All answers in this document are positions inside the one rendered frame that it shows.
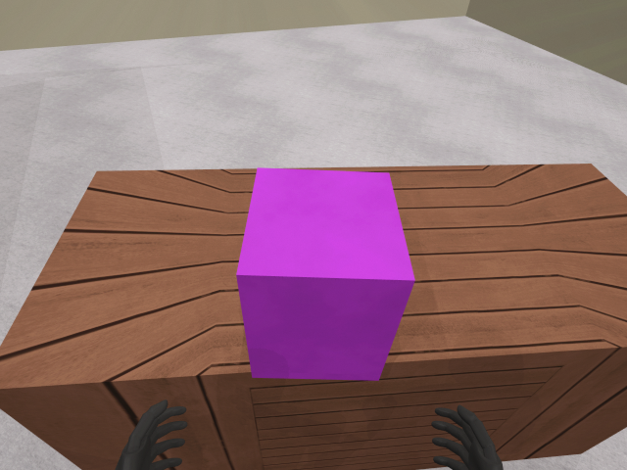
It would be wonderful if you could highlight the robot right hand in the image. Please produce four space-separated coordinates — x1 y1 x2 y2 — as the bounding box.
431 405 504 470

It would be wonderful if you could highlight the pedestal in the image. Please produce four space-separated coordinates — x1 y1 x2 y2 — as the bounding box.
0 164 627 470

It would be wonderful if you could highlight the robot left hand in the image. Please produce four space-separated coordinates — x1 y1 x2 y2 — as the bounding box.
115 399 187 470

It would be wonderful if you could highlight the carton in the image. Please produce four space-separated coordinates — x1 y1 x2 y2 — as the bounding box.
236 167 415 381

